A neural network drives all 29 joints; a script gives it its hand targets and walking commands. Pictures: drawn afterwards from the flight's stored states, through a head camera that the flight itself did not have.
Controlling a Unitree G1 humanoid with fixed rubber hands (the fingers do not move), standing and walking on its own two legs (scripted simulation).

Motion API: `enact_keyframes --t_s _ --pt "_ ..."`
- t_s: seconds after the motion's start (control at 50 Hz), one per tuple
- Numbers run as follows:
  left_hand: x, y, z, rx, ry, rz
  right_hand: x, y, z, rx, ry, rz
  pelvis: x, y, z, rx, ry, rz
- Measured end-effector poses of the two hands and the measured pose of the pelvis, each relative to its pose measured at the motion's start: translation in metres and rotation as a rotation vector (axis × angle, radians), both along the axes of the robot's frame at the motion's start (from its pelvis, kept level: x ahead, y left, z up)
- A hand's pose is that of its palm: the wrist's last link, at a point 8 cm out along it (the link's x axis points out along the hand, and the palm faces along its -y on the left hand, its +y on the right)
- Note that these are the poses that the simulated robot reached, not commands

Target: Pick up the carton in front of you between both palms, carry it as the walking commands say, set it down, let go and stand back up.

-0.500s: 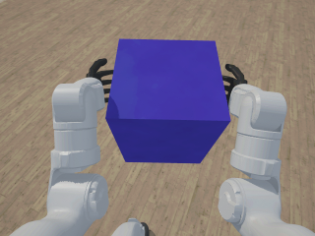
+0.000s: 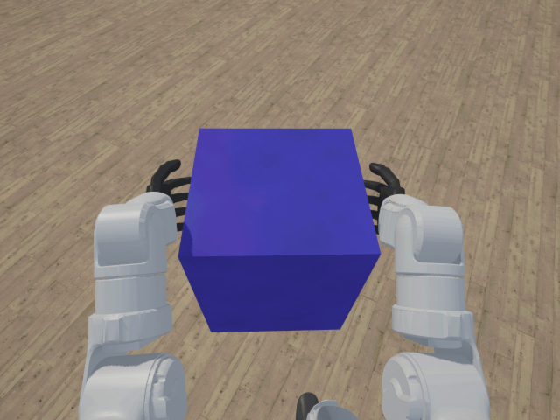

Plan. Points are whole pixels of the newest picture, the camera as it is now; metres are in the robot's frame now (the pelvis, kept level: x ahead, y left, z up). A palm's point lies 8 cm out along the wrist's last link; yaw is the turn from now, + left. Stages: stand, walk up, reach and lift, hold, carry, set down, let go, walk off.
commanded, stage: carry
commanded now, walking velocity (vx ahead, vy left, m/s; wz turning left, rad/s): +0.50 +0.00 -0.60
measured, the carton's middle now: (276, 237) +0.38 +0.01 +0.04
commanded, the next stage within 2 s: none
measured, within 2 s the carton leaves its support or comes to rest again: neither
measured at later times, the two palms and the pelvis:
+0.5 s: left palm (238, 107) +0.61 +0.07 +0.10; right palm (409, 143) +0.53 -0.21 +0.10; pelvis +0.31 +0.00 +0.01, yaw -15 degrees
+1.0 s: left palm (334, 44) +0.87 -0.13 +0.09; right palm (468, 85) +0.73 -0.39 +0.09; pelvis +0.57 -0.13 +0.01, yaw -31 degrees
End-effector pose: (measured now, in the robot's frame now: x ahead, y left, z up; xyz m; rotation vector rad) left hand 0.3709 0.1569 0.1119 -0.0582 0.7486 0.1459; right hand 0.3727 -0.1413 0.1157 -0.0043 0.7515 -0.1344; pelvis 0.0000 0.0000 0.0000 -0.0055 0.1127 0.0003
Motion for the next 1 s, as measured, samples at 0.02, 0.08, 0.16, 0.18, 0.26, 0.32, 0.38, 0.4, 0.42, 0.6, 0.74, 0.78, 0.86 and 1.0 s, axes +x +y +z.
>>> enact_keyframes --t_s 0.02,0.08,0.16,0.18,0.26,0.32,0.38,0.4,0.42,0.6,0.74,0.78,0.86,1.0 --pt "0.013 -0.002 -0.001 0.001 -0.011 0.006 0.015 -0.002 -0.002 0.003 -0.011 0.004 0.016 -0.005 -0.003 0.002 -0.005 0.003" --pt "0.048 -0.010 -0.007 0.023 -0.024 0.020 0.055 -0.009 -0.012 0.021 -0.024 0.018 0.060 -0.014 -0.010 -0.013 -0.011 0.002" --pt "0.075 -0.018 -0.022 0.016 0.034 0.026 0.082 -0.018 -0.026 0.033 0.034 0.001 0.104 -0.022 0.003 -0.001 -0.003 -0.019" --pt "0.080 -0.021 -0.024 0.007 0.043 0.029 0.086 -0.021 -0.027 0.039 0.043 -0.011 0.115 -0.024 0.006 0.004 -0.002 -0.024" --pt "0.110 -0.032 -0.019 -0.021 0.012 0.022 0.103 -0.032 -0.024 0.073 0.011 -0.079 0.161 -0.023 0.015 0.023 0.008 -0.059" --pt "0.140 -0.043 -0.010 -0.038 -0.041 -0.016 0.117 -0.043 -0.017 0.075 -0.045 -0.132 0.198 -0.017 0.016 0.025 0.009 -0.099" --pt "0.176 -0.054 -0.005 -0.028 -0.084 -0.092 0.135 -0.052 -0.011 0.052 -0.090 -0.177 0.239 -0.009 0.011 0.022 -0.001 -0.142" --pt "0.189 -0.058 -0.005 -0.023 -0.099 -0.122 0.141 -0.055 -0.010 0.044 -0.105 -0.197 0.254 -0.006 0.007 0.018 -0.007 -0.162" --pt "0.202 -0.062 -0.006 -0.020 -0.109 -0.148 0.147 -0.057 -0.010 0.032 -0.114 -0.212 0.268 -0.004 0.002 0.021 -0.010 -0.185" --pt "0.289 -0.124 -0.013 -0.001 -0.008 -0.355 0.179 -0.104 -0.015 0.003 -0.008 -0.384 0.367 -0.020 0.015 -0.014 -0.019 -0.336" --pt "0.370 -0.198 -0.012 -0.011 -0.087 -0.438 0.238 -0.169 -0.015 -0.002 -0.089 -0.472 0.442 -0.068 -0.002 -0.036 -0.045 -0.414" --pt "0.393 -0.220 -0.018 -0.011 -0.101 -0.447 0.259 -0.189 -0.022 -0.004 -0.102 -0.479 0.462 -0.085 -0.013 -0.050 -0.049 -0.419" --pt "0.427 -0.244 -0.030 0.025 -0.020 -0.454 0.294 -0.215 -0.033 0.028 -0.021 -0.486 0.495 -0.106 -0.005 -0.039 -0.046 -0.453" --pt "0.498 -0.284 -0.021 0.018 -0.008 -0.491 0.353 -0.248 -0.026 0.028 -0.012 -0.530 0.566 -0.133 0.010 -0.016 -0.028 -0.536"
